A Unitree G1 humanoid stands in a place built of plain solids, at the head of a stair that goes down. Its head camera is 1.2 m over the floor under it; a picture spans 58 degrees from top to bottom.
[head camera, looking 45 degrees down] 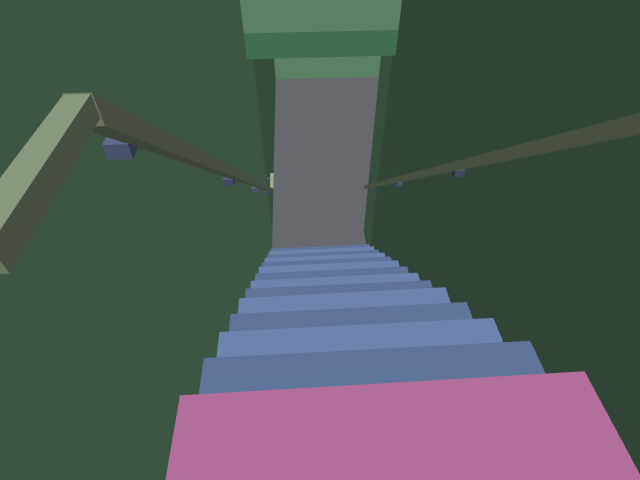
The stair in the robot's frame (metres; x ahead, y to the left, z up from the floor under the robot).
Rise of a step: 0.20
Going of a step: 0.23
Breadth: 1.20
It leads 4 degrees to the left of straight ahead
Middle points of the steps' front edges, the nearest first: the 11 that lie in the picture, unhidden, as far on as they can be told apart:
0.60 -0.20 0.00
0.84 -0.18 -0.20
1.07 -0.17 -0.39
1.30 -0.15 -0.59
1.56 -0.14 -0.79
1.78 -0.12 -0.99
2.01 -0.11 -1.18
2.25 -0.09 -1.38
2.49 -0.08 -1.58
2.72 -0.06 -1.77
2.95 -0.05 -1.97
